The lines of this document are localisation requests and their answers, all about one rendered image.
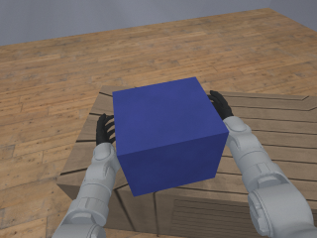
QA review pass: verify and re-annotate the left robot upper arm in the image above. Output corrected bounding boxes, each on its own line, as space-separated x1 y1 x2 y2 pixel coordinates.
53 223 106 238

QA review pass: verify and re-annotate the left robot forearm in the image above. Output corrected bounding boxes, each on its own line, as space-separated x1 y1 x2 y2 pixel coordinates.
52 142 121 238

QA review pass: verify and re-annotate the right robot upper arm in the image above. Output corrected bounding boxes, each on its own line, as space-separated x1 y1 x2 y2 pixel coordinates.
248 182 317 238

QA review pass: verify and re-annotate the carton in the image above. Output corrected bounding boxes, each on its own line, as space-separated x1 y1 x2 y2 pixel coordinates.
112 76 230 197

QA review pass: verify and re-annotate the right robot forearm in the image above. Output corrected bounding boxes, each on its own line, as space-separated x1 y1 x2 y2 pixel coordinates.
223 116 314 224

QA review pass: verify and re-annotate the robot left hand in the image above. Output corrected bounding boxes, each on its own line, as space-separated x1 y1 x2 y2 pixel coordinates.
96 113 116 146

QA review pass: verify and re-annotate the robot right hand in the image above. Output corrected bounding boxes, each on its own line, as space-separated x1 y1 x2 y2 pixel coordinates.
207 90 234 121

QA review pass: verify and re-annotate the pedestal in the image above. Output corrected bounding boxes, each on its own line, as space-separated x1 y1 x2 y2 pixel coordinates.
56 85 317 238

